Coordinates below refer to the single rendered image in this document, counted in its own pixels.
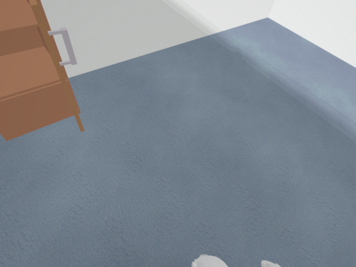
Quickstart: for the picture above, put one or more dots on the robot right thigh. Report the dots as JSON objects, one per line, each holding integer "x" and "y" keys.
{"x": 208, "y": 261}

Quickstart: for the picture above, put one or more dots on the cupboard door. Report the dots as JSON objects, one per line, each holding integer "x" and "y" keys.
{"x": 52, "y": 52}

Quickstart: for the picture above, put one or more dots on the handle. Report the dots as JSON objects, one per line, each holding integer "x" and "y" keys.
{"x": 68, "y": 45}

